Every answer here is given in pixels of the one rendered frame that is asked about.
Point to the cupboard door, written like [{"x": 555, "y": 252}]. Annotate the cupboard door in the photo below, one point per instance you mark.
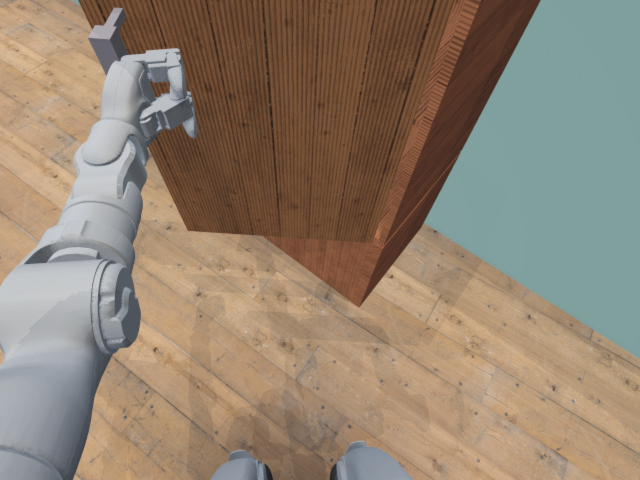
[{"x": 303, "y": 107}]

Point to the left robot shin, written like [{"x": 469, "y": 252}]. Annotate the left robot shin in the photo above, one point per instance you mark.
[{"x": 240, "y": 454}]

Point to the left robot hand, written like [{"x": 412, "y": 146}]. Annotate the left robot hand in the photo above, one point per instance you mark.
[{"x": 127, "y": 94}]

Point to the left robot forearm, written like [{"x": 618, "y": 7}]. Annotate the left robot forearm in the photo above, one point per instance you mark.
[{"x": 101, "y": 217}]

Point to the handle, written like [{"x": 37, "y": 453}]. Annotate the handle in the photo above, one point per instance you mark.
[{"x": 106, "y": 40}]

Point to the robot left thigh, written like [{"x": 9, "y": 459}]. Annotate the robot left thigh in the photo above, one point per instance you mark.
[{"x": 241, "y": 469}]

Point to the left robot upper arm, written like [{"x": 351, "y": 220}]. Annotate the left robot upper arm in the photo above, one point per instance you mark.
[{"x": 60, "y": 324}]

